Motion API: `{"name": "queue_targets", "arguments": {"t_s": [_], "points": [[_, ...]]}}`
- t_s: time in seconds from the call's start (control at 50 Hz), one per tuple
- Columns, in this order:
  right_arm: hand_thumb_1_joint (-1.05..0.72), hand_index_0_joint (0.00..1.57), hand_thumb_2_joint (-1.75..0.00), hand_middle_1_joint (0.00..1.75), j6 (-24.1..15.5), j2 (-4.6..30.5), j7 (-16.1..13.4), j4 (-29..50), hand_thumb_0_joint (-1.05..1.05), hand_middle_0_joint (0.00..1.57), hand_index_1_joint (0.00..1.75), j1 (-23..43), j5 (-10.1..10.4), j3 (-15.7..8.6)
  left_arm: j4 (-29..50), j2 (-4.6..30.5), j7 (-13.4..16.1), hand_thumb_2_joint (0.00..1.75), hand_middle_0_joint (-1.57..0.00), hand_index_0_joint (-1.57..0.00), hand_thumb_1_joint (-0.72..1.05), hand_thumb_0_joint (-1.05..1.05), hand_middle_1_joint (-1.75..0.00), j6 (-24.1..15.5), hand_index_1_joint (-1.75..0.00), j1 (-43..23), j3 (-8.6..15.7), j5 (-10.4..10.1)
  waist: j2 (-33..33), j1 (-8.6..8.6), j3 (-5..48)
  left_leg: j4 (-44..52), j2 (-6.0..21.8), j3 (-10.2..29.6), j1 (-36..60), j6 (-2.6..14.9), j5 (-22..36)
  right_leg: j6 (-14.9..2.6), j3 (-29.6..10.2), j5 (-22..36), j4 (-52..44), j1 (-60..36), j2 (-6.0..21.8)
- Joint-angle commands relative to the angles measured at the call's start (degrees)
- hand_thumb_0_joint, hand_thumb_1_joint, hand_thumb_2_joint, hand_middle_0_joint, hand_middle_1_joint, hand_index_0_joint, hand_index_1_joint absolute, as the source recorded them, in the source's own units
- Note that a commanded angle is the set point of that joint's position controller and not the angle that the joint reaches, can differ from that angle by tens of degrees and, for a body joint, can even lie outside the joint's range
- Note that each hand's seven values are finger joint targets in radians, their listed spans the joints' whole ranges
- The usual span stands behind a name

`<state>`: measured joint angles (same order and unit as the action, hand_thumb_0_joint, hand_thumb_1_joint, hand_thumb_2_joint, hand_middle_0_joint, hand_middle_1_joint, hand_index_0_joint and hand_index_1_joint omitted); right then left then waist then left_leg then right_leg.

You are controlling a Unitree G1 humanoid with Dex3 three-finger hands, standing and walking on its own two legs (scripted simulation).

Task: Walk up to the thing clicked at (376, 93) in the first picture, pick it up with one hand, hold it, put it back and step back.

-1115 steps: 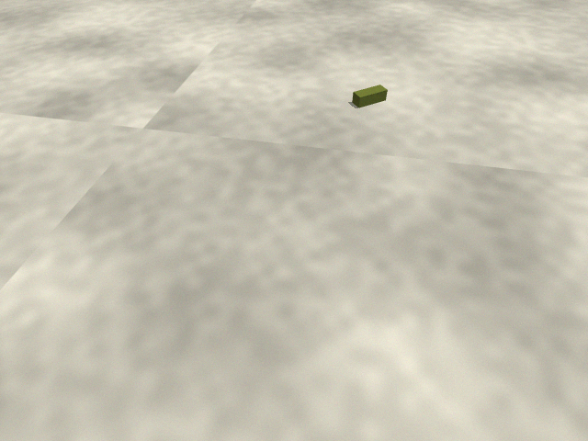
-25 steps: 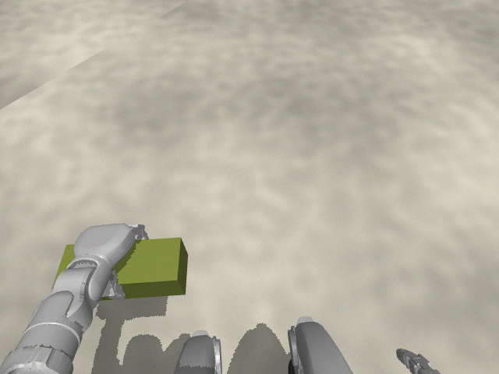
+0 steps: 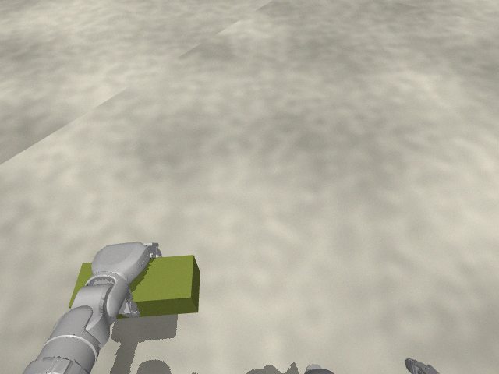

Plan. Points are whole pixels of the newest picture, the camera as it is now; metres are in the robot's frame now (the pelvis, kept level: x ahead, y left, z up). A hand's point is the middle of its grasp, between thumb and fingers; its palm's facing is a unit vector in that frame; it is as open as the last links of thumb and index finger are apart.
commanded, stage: hold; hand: left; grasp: from above
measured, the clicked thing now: (140, 287) +0.33 +0.22 -0.11
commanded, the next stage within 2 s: crouch in 1.96 s
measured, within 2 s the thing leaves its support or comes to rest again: neither
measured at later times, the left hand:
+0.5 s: hand (122, 268) +0.33 +0.22 -0.02, palm faces -0.47 -0.03 -0.88, open 10.9 cm
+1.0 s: hand (127, 280) +0.30 +0.20 +0.00, palm faces -0.47 -0.03 -0.88, open 10.9 cm
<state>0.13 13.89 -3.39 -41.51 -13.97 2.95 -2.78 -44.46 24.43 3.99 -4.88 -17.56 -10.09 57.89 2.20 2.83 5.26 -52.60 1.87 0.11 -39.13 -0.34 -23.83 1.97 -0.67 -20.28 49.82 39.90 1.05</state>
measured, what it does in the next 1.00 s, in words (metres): stands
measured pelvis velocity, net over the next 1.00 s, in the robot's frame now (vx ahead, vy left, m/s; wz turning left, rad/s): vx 0.01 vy -0.01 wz -0.01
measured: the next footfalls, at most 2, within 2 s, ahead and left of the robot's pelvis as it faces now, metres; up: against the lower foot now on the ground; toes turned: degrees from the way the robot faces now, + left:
none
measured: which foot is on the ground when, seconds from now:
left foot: down 0.00-1.00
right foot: down 0.00-1.00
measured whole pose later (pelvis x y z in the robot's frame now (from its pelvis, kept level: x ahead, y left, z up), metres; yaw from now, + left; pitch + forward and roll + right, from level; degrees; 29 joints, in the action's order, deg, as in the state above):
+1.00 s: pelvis +0.01 -0.01 +0.03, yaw -1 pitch +3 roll +0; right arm 3.4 14.7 -4.1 -38.4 -11.6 3.4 -2.5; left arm -33.7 24.5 -4.5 -6.5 -11.4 -10.5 56.9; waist 3.1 0.4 3.1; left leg -38.2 1.6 -1.3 -22.9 -0.8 -18.5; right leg 1.4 -1.7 -16.2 38.1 25.3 1.2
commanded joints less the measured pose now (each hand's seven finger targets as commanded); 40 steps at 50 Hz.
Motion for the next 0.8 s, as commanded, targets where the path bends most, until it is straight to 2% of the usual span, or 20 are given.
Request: {"name": "queue_targets", "arguments": {"t_s": [0.0,0.02,0.12,0.16,0.26,0.3,0.34,0.38,0.44,0.5,0.54,0.56,0.62,0.66,0.78], "points": [[-0.90,0.20,-0.90,0.30,-1.70,8.15,-0.52,6.13,0.00,0.20,0.30,-0.02,-0.32,-2.43,11.80,12.35,1.76,0.84,-0.98,-1.02,0.69,0.00,-0.81,-0.27,-0.76,-17.51,5.30,-0.63,0.37,-0.10,17.35,10.04,-2.61,-0.12,12.46,0.63,13.28,-2.25,0.32,10.41,-9.25,-11.43,-2.59],[-0.90,0.20,-0.90,0.30,-1.61,8.49,-0.56,6.23,0.00,0.20,0.30,-0.28,-0.34,-2.61,13.17,13.05,1.73,0.84,-0.96,-1.01,0.68,0.00,-0.81,-0.49,-0.77,-18.77,5.91,-0.62,0.60,-0.03,18.32,10.61,-2.41,-0.01,14.13,0.45,14.46,-2.37,0.54,11.16,-9.26,-11.59,-2.75],[-0.89,0.20,-0.89,0.30,-1.11,8.19,-0.53,6.43,0.00,0.20,0.30,0.90,-0.45,-2.35,13.03,12.09,0.48,0.82,-0.97,-1.03,0.72,0.00,-0.80,-1.03,-0.75,-17.73,4.54,0.56,1.10,-0.21,14.79,12.93,-2.40,-0.09,15.37,0.35,14.66,-2.60,0.99,10.74,-11.24,-11.84,-2.92],[-0.89,0.20,-0.89,0.30,-0.92,8.42,-0.49,6.42,0.00,0.20,0.30,0.79,-0.51,-2.61,13.88,12.86,-0.07,0.85,-0.99,-1.04,0.73,0.00,-0.81,-1.33,-0.76,-17.78,5.22,0.62,1.91,-0.64,16.25,13.54,-2.11,0.03,17.66,0.04,17.25,-2.78,1.26,12.23,-11.19,-12.78,-3.08],[-0.90,0.20,-0.90,0.30,-0.52,8.43,-0.27,6.83,0.00,0.20,0.30,1.03,-0.40,-2.61,14.66,12.02,-0.96,0.89,-1.00,-1.03,0.71,0.00,-0.79,-1.26,-0.76,-16.46,5.02,0.02,1.70,-0.73,15.58,14.65,-2.07,0.06,19.16,-0.14,21.25,-2.80,1.59,15.21,-11.91,-15.15,-3.20],[-0.90,0.20,-0.90,0.30,-0.17,8.83,-0.18,7.38,0.00,0.20,0.30,1.23,-0.37,-2.86,14.75,12.90,-1.48,0.88,-0.99,-1.03,0.71,0.00,-0.78,-1.40,-0.75,-15.75,5.91,-0.13,1.27,-1.42,15.76,14.82,-1.89,0.03,19.97,-0.09,23.15,-2.75,1.79,16.30,-12.20,-15.89,-3.25],[-0.90,0.20,-0.90,0.30,0.17,8.70,-0.11,7.67,0.00,0.20,0.30,1.36,-0.33,-2.83,14.53,11.92,-2.28,0.88,-0.99,-1.03,0.71,0.00,-0.77,-1.42,-0.74,-14.54,4.99,-0.17,0.53,-0.96,15.19,14.96,-1.96,-0.30,20.47,0.03,24.27,-2.74,1.66,17.50,-12.38,-16.41,-3.23],[-0.90,0.20,-0.90,0.30,0.42,8.50,-0.15,8.19,0.00,0.20,0.30,1.80,-0.35,-2.66,16.33,12.27,-2.59,0.91,-1.01,-1.03,0.71,0.00,-0.79,-1.52,-0.76,-15.37,5.42,0.02,0.62,-1.32,14.53,15.29,-2.40,-0.59,19.47,0.32,22.36,-2.63,1.23,16.96,-13.40,-17.16,-3.13],[-0.90,0.20,-0.90,0.30,0.55,8.50,-0.22,8.46,0.00,0.20,0.30,2.22,-0.21,-2.70,18.35,12.85,-3.25,0.89,-1.00,-1.03,0.72,0.00,-0.78,-1.73,-0.75,-16.10,5.78,-0.35,1.82,-1.45,15.47,15.98,-2.20,-0.68,20.86,0.06,23.59,-2.67,1.28,17.46,-13.22,-17.70,-3.22],[-0.90,0.20,-0.90,0.30,0.77,8.63,-0.34,8.98,0.00,0.20,0.30,2.25,-0.13,-2.72,18.14,12.31,-3.95,0.91,-1.03,-1.04,0.71,0.00,-0.74,-1.86,-0.73,-14.23,5.47,-0.32,0.09,-1.31,14.99,16.14,-2.20,-0.72,21.24,0.28,24.68,-2.66,1.21,18.72,-13.38,-18.09,-3.17],[-0.90,0.20,-0.90,0.30,0.92,8.59,-0.39,9.22,0.00,0.20,0.30,2.85,-0.24,-2.67,19.50,13.61,-3.73,0.91,-1.03,-1.04,0.71,0.00,-0.74,-2.08,-0.73,-15.54,6.70,-0.36,1.79,-1.82,14.62,16.57,-2.36,-0.87,21.09,0.24,23.24,-2.65,1.19,17.55,-13.98,-18.45,-3.13],[-0.90,0.20,-0.90,0.30,0.94,8.27,-0.40,9.26,0.00,0.20,0.30,2.78,-0.23,-2.41,18.72,12.52,-3.91,0.94,-1.03,-1.04,0.71,0.00,-0.75,-2.00,-0.74,-14.83,5.93,-0.18,0.23,-1.60,14.02,16.51,-2.47,-0.97,20.67,0.42,22.39,-2.55,0.96,17.19,-14.22,-18.50,-3.09],[-0.90,0.20,-0.90,0.30,0.95,8.60,-0.49,9.55,0.00,0.20,0.30,3.42,-0.15,-2.62,19.69,13.33,-3.93,0.89,-1.02,-1.04,0.72,0.00,-0.75,-2.17,-0.73,-14.66,6.88,-0.31,0.59,-1.83,14.06,17.21,-2.60,-1.18,21.51,0.42,21.32,-2.47,0.78,16.31,-14.73,-18.86,-3.01],[-0.90,0.20,-0.90,0.30,1.04,8.38,-0.52,9.64,0.00,0.20,0.30,3.72,-0.21,-2.46,19.81,12.23,-4.06,0.91,-1.04,-1.05,0.72,0.00,-0.75,-2.03,-0.74,-13.32,6.09,-0.15,-0.31,-1.94,13.78,17.31,-2.57,-1.11,21.51,0.50,21.41,-2.48,0.77,16.34,-14.83,-18.72,-3.00],[-0.90,0.20,-0.90,0.30,1.25,8.54,-0.70,10.52,0.00,0.20,0.30,4.84,0.16,-2.22,20.65,12.70,-4.74,0.95,-1.07,-1.07,0.74,0.00,-0.75,-1.33,-0.75,-13.41,6.32,-0.62,-0.93,-2.19,12.07,18.74,-2.83,-1.64,21.38,0.86,18.44,-2.32,0.40,13.94,-16.33,-19.14,-2.76]]}}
